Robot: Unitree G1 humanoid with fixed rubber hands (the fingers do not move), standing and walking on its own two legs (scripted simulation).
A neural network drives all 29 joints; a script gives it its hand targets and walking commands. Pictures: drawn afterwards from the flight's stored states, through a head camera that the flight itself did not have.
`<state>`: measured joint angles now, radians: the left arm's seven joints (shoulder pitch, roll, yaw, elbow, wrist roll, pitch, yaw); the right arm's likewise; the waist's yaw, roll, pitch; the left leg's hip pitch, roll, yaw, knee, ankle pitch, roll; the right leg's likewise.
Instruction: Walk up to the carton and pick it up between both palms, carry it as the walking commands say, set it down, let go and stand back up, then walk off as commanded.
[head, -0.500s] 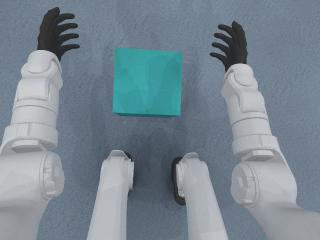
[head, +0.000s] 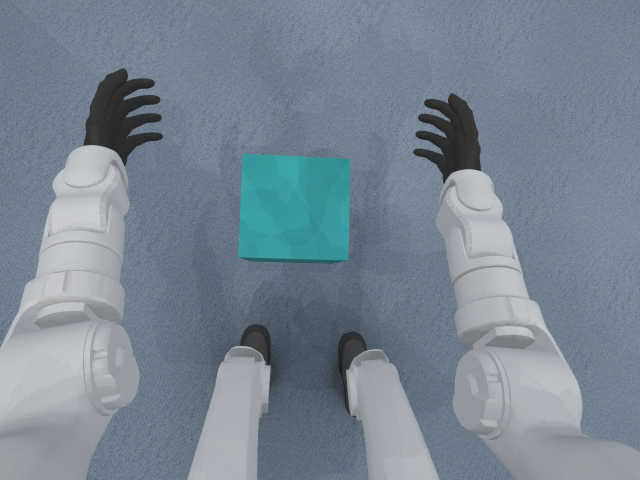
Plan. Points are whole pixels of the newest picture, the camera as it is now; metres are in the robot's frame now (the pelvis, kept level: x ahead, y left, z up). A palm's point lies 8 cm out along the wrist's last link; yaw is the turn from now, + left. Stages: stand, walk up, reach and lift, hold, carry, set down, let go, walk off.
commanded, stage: let go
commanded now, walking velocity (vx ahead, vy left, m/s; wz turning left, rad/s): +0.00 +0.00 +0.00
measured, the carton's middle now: (294, 216) +0.47 +0.02 -0.54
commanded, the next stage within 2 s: stand in 1.26 s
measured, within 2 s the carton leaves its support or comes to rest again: neither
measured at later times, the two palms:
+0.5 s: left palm (62, 260) +0.35 +0.23 -0.03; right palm (546, 266) +0.35 -0.21 -0.02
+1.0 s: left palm (12, 425) +0.23 +0.22 +0.04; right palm out of the picture +0.24 -0.24 +0.05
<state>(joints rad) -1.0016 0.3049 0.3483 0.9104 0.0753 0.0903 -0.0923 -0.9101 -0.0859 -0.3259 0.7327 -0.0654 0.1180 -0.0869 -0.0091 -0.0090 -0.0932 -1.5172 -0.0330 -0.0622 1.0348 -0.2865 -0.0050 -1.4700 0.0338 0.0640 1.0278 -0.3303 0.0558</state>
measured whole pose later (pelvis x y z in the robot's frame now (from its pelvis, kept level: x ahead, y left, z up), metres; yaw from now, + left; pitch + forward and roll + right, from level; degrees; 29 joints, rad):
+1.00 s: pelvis +0.08 -0.02 +0.11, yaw +1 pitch -1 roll +0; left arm 0.22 0.21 0.06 0.43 0.01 0.08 -0.07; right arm 0.23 -0.20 -0.04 0.42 0.00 0.08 0.07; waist 0.00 -0.01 0.07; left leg -0.16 -0.01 -0.05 0.42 -0.24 -0.01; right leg -0.14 0.01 0.07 0.44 -0.28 0.01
